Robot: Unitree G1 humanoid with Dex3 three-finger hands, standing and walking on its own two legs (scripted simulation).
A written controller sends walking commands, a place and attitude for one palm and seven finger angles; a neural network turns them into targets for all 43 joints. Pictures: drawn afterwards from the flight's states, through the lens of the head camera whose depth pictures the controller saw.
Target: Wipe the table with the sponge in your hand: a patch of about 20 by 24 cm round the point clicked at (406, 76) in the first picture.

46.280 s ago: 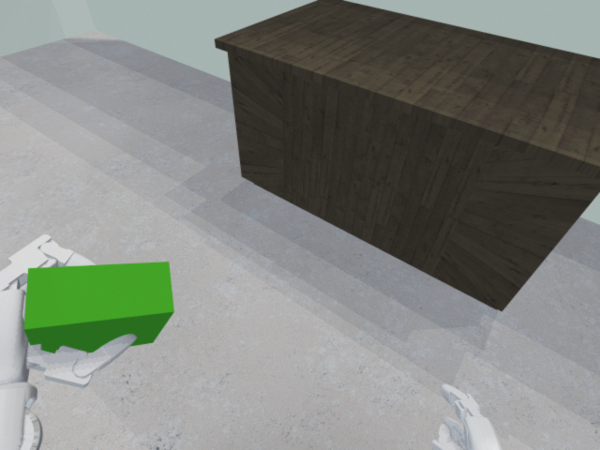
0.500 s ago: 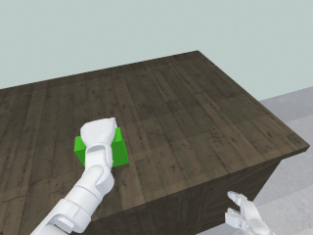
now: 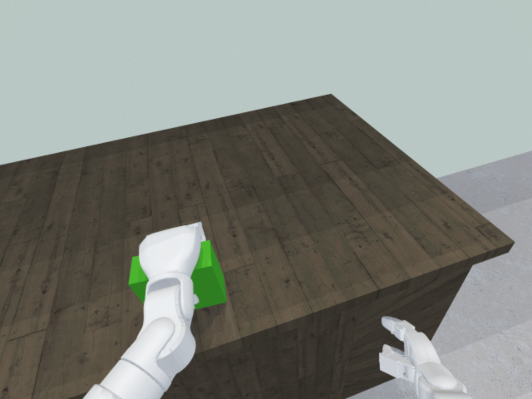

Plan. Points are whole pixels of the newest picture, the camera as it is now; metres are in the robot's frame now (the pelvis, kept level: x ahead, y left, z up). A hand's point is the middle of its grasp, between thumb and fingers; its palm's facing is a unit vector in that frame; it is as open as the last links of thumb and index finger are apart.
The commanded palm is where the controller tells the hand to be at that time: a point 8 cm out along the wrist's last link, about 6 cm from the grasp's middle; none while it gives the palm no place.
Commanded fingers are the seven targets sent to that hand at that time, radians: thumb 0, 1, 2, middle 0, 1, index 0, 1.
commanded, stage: wipe back along the middle lane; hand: left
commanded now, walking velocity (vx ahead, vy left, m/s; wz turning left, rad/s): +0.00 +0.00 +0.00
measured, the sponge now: (184, 286) +0.29 +0.19 +0.02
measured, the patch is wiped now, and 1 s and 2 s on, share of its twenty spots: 0.65 0.70 0.85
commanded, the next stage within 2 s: slide across to the third lane in 0.04 s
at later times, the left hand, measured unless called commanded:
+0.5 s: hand (198, 276) +0.28 +0.15 +0.07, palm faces +0.02 -0.09 -1.00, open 9.6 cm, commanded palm +0.25 +0.13 +0.12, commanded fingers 0.00 0.10 1.30 -1.20 -1.60 -1.20 -1.60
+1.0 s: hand (229, 262) +0.31 +0.11 +0.07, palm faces +0.04 -0.12 -0.99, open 9.6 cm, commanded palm +0.28 +0.10 +0.12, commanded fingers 0.00 0.10 1.30 -1.20 -1.60 -1.20 -1.60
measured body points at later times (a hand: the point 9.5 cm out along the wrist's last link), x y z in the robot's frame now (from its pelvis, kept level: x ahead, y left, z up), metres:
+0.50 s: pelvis -0.01 -0.01 +0.00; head -0.05 -0.06 +0.45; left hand +0.28 +0.15 +0.12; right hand +0.25 -0.21 -0.07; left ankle +0.01 +0.12 -0.74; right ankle +0.00 -0.09 -0.74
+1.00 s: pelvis -0.02 -0.01 +0.00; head -0.06 -0.06 +0.44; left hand +0.30 +0.11 +0.12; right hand +0.24 -0.21 -0.08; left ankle +0.01 +0.12 -0.74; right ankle +0.00 -0.09 -0.74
